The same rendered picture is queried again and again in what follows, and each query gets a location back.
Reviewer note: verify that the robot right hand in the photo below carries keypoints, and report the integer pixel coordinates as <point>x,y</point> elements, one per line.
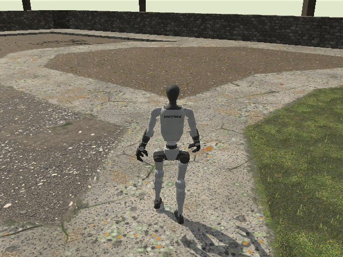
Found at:
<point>193,145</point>

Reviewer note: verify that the right robot upper arm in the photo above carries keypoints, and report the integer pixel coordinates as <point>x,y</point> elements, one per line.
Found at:
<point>191,121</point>

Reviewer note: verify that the robot right forearm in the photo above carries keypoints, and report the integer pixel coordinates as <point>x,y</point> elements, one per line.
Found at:
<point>196,139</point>

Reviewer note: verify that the right robot shin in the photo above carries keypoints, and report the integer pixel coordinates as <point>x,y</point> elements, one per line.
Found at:
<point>180,196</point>

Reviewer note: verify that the robot shin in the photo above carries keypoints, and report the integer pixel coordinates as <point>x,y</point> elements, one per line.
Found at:
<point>180,196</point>
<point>157,186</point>

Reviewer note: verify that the robot left hand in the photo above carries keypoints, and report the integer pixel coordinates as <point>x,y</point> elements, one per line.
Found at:
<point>139,153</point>

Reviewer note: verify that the left robot upper arm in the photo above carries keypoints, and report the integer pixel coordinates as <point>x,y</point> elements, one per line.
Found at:
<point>152,121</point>

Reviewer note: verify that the left robot shin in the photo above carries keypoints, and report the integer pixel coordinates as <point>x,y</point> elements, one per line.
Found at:
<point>157,186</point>

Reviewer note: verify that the robot left forearm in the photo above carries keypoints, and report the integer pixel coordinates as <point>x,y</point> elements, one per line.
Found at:
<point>143,142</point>

